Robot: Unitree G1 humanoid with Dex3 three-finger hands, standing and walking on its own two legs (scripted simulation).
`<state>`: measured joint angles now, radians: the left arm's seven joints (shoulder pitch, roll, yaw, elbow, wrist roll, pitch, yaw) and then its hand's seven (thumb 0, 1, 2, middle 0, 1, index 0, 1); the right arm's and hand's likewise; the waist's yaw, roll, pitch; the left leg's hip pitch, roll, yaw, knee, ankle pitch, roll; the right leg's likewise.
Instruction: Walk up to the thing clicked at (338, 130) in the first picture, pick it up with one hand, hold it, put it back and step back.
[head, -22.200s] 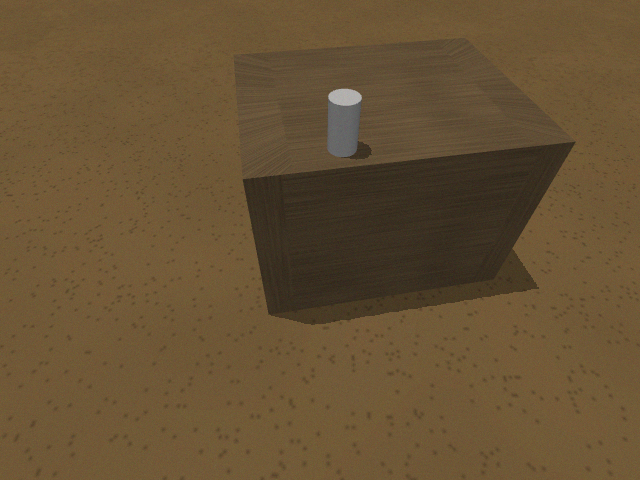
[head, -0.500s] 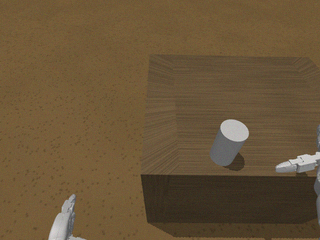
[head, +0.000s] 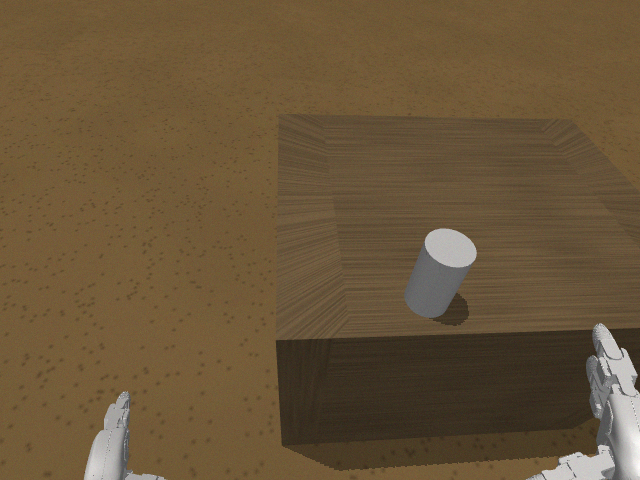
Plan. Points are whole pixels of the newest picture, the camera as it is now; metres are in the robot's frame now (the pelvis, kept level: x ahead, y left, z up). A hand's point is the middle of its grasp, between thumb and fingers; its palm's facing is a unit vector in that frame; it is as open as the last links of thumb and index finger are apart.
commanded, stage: sink last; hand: right
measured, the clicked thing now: (437, 275) +0.43 -0.19 -0.04
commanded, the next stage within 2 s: home in 0.20 s
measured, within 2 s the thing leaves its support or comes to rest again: neither
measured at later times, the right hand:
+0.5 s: hand (557, 428) +0.17 -0.25 +0.03, palm faces +0.29 +0.89 -0.35, open 17.5 cm
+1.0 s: hand (459, 444) +0.18 -0.18 -0.08, palm faces +0.08 +0.97 -0.22, open 17.5 cm
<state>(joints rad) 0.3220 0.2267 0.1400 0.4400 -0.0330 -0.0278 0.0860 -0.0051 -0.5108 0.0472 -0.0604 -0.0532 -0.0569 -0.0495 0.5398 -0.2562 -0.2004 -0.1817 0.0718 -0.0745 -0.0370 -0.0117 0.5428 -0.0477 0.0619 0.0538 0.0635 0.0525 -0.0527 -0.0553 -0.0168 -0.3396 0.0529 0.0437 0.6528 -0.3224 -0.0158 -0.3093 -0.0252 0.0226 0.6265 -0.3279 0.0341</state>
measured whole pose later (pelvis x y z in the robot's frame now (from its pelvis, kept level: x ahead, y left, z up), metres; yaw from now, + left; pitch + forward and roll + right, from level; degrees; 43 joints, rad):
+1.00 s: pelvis +0.00 -0.01 +0.01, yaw +2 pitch +0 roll +0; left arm 0.20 0.19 -0.01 0.64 0.00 -0.09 0.06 0.01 0.80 0.84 -0.20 -0.28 -0.19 -0.28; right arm 0.25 -0.17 -0.02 0.51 0.01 -0.11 -0.07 -0.01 0.54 -0.05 0.06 0.05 0.06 0.05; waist 0.00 0.00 0.04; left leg -0.27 0.03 0.03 0.53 -0.26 -0.02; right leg -0.24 -0.04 0.00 0.53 -0.29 0.03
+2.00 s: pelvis -0.01 -0.01 +0.02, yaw +2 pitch -4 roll +0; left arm 0.17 0.36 -0.02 1.13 0.02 0.00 -0.01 0.01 0.90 0.90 -0.21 -0.30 -0.20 -0.30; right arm 0.17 -0.35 0.03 1.13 -0.01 -0.02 0.01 0.00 0.56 -0.03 0.06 0.04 0.06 0.04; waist 0.00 -0.01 0.03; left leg -0.15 0.04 0.02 0.37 -0.17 -0.02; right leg -0.11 -0.03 -0.01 0.36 -0.19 0.03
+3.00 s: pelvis +0.01 -0.01 +0.02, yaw +2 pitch -3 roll +0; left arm 0.12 0.36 -0.01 1.13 0.01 0.00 -0.01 0.01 0.90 0.90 -0.21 -0.30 -0.20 -0.30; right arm 0.13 -0.35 0.02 1.13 -0.01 -0.01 0.00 0.00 0.56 -0.04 0.06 0.04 0.06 0.04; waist -0.01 -0.01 0.05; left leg -0.12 0.04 0.02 0.34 -0.17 -0.03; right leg -0.08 -0.03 -0.02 0.32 -0.19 0.03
